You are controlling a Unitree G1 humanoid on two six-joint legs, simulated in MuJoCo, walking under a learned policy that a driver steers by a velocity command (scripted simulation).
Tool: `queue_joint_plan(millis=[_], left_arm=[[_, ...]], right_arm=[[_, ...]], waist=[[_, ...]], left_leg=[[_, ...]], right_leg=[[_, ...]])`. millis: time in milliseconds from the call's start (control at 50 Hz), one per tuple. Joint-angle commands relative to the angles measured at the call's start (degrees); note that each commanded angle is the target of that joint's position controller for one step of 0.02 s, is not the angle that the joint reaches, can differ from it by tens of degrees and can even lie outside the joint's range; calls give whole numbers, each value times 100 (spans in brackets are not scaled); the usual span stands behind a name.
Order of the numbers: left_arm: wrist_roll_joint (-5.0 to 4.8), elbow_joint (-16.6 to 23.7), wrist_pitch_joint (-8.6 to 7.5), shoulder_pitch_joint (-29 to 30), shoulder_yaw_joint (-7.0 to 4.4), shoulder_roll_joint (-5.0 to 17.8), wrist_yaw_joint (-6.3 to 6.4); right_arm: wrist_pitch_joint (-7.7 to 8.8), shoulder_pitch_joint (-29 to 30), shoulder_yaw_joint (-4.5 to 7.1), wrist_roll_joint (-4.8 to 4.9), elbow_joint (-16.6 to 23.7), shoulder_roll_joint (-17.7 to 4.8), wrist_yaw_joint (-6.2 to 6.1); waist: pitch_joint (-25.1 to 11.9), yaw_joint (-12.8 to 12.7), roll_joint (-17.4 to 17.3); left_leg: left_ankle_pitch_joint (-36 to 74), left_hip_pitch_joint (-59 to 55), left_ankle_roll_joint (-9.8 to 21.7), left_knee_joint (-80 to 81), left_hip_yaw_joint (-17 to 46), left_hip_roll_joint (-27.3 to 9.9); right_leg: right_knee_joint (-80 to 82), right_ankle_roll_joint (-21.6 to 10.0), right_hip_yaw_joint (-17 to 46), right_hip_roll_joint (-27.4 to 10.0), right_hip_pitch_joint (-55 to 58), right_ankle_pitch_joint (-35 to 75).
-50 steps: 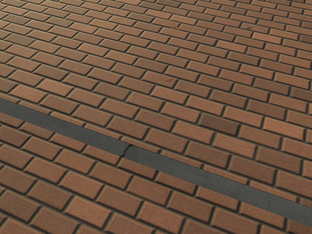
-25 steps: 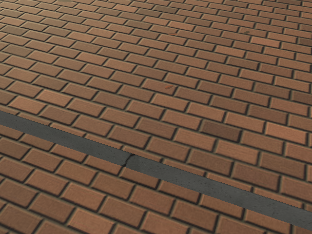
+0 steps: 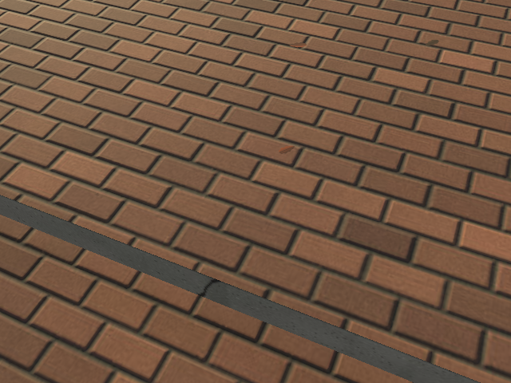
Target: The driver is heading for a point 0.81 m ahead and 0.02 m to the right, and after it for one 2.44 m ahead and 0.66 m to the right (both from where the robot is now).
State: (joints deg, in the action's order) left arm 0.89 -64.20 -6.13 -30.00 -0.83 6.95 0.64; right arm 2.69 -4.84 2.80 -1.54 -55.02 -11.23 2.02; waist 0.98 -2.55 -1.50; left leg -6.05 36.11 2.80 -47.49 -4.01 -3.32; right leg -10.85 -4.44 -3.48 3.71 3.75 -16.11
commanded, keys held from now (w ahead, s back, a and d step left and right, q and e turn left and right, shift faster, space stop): w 1.00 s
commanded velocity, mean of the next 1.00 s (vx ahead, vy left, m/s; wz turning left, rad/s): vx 0.49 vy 0.00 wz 0.00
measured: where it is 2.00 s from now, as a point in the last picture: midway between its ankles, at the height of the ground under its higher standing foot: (334, 157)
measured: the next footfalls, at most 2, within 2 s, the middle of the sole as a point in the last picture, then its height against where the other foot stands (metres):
left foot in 0.16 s outside the picture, level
right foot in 0.84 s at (336, 264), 0.14 m higher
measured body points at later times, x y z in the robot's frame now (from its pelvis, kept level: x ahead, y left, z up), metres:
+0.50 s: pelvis +0.28 +0.03 +0.00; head +0.29 +0.04 +0.45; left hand +0.39 +0.26 -0.14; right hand +0.22 -0.20 -0.14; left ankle +0.23 +0.08 -0.74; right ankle +0.39 -0.12 -0.67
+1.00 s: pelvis +0.63 -0.07 +0.06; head +0.67 -0.08 +0.51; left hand +0.71 +0.17 -0.08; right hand +0.72 -0.33 -0.07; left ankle +0.50 +0.07 -0.49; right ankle +0.72 -0.13 -0.60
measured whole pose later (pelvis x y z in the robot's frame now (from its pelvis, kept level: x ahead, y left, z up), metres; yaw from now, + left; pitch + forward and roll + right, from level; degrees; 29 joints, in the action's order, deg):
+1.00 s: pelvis +0.63 -0.07 +0.06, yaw +1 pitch +2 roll -1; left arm 1.7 -55.4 -2.8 -10.1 -2.3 10.6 -0.4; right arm 5.0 -12.1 3.5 -1.0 -49.6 -13.9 1.1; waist 3.2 1.3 -1.3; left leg -10.7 28.9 5.5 -89.5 5.9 0.9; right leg -58.4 -7.0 -8.8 2.1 -38.3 -21.5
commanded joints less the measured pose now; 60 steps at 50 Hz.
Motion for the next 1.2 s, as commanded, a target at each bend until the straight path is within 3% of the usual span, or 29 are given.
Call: queue_joint_plan(millis=[20,100,140,160,180,200,220,260,300,360,500,580,620,700,740,780,820,840,860,880,900,920,940,980,1020,1060,1080,1120,1200], left_arm=[[1,98,-90,-297,-89,740,38],[9,42,-119,-123,-139,935,68],[19,74,-68,74,-175,1047,78],[-6,151,-56,77,-142,949,63],[-205,256,-20,-625,-21,264,-5],[-93,228,9,-400,-166,736,-31],[-30,462,23,296,-206,822,-44],[60,540,26,745,-207,666,-73],[164,465,172,488,-175,422,-118],[165,628,290,836,-199,463,-158],[88,1089,369,2297,-147,498,-155],[197,1435,324,3044,-213,544,-79],[103,1747,321,3497,-246,558,-27],[-58,2883,282,5040,114,49,86],[-65,3460,235,5434,376,-95,-20],[-21,3191,306,4045,473,-283,-240],[-96,2304,452,1267,67,522,-100],[49,2014,528,427,-130,966,-55],[183,1760,487,403,-365,1813,-41],[92,1586,487,464,-512,2320,-11],[-26,1651,431,1134,-522,2052,-99],[-89,1482,363,1559,-438,1569,-133],[-48,1237,303,1745,-341,1062,-121],[152,945,192,1697,-140,229,-95],[167,684,-12,1350,-142,257,-161],[46,596,-143,1410,-193,460,-212],[31,741,-118,1495,-235,710,-214],[-109,929,-69,1211,-195,638,-89],[-153,925,-114,83,-309,913,2]], right_arm=[[47,840,-68,67,523,-61,7],[107,441,25,55,511,-339,-96],[204,-1071,168,33,10,-560,-194],[246,-1929,279,-90,-210,-857,-247],[234,-2454,428,-231,-216,-1435,-251],[139,-2053,405,2,-205,-1264,-173],[143,-1216,315,112,-64,-1002,-157],[249,-752,144,109,-39,-411,-137],[329,-976,49,102,-228,-202,-190],[418,-1374,51,93,-374,-420,-207],[350,-2232,-29,59,-513,-359,-228],[359,-3313,8,-45,-821,-519,-329],[355,-3565,45,-148,-886,-569,-411],[428,-3566,-16,-304,-975,-497,-403],[366,-3285,-138,-118,-1077,-386,-422],[267,-2525,-226,254,-737,-343,-422],[413,-2185,87,452,-421,-1731,-265],[461,-2144,285,577,-470,-2046,-161],[501,-2468,174,492,-468,-1227,-15],[538,-3026,107,461,-157,-587,68],[486,-2825,113,274,66,-438,54],[416,-2608,102,166,199,-349,35],[336,-2254,27,-14,361,-71,-39],[107,-1695,-69,-79,654,111,-84],[14,-1378,-132,6,978,203,-184],[2,-1078,-178,-131,1242,152,-254],[-12,-865,-143,-141,1360,-143,-222],[30,-402,-114,-135,1421,-316,-118],[65,380,-159,-54,1592,-137,12]], waist=[[708,15,717],[401,353,733],[-368,978,609],[-871,1267,409],[-1701,985,-876],[-1753,874,-467],[-674,578,-242],[84,276,177],[135,32,68],[194,-19,-46],[380,364,-208],[446,673,-182],[602,742,-215],[1286,835,44],[1400,622,89],[282,19,524],[-1828,-1164,-564],[-2255,-1595,-721],[-2122,-1079,254],[-3125,-514,1851],[-2915,0,1029],[-1951,238,405],[-918,449,8],[-240,601,-9],[-171,624,544],[-150,919,332],[-24,901,245],[-174,568,188],[-291,10,287]], left_leg=[[384,-121,46,977,-330,239],[79,-1123,459,1486,-399,536],[126,-2652,690,1965,-405,741],[-321,-3980,893,1995,325,31],[-878,-5637,1745,2255,3176,-1860],[-1681,-5308,1865,3244,4511,-1972],[-2258,-4301,1583,3489,3525,-1750],[-1106,-2888,1182,3857,2330,-1267],[-80,-2341,1006,3935,1569,-945],[684,-2367,1007,4003,1073,-777],[857,-3074,980,4015,737,-627],[1352,-5432,1481,3724,1626,-1375],[1275,-6166,1718,3654,1846,-1727],[913,-5839,1157,3675,1440,-1763],[667,-4526,601,4400,646,-1253],[4123,-1760,692,4795,-99,-647],[7809,-2055,711,2388,7,-865],[8103,-2673,441,715,191,-740],[2457,-1875,90,-1935,462,243],[-1106,-1025,-71,-4616,1191,1328],[-648,-758,54,-5118,1608,934],[-420,-472,83,-5124,1168,683],[-433,-62,179,-4813,1052,411],[-380,32,420,-4483,1197,164],[-835,632,536,-5069,1136,214],[-478,984,600,-4588,1257,103],[-242,890,485,-3566,827,41],[668,495,161,-2223,313,-96],[1121,840,-78,-683,68,0]], right_leg=[[313,-482,543,-1331,-510,3366],[-528,-425,385,-1535,-30,5311],[-2336,-307,228,-1379,-88,5778],[-3720,-270,164,-1197,-1077,4296],[-6252,-56,-133,-263,-3045,278],[-7015,-148,561,-17,-3726,-1131],[-6878,-208,628,-461,-4079,-486],[-6170,-176,605,-814,-3608,96],[-5768,-41,543,-910,-3067,125],[-5345,83,357,-971,-3354,373],[-4180,352,-80,-957,-4109,1012],[-6492,176,-22,-1082,-6966,-218],[-8676,118,266,-1083,-8628,-1345],[-10862,-348,411,-925,-10968,-3394],[-8992,-484,-43,-1103,-9865,-3384],[-6544,-602,-822,-599,-4128,-313],[-6068,-493,-631,50,-793,404],[-4791,-535,-198,143,-343,103],[-3472,-1102,2265,-1035,-6,768],[-1756,-1453,5531,-2458,423,3047],[-1488,-1146,5689,-2319,-106,1756],[-1497,-1079,5113,-2192,-1021,517],[-1604,-748,4381,-1995,-1954,-60],[-1575,-495,2938,-1576,-3262,-214],[-1322,-687,2501,-1560,-3261,268],[-996,-486,1830,-1299,-3313,314],[-587,-504,1390,-1080,-3363,279],[-195,-554,1066,-861,-2889,1343],[-132,-445,1193,-975,-1043,3107]])
Over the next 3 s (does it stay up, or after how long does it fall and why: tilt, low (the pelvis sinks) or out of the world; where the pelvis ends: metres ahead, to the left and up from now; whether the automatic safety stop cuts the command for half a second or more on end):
stays up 1.66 -0.42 0.14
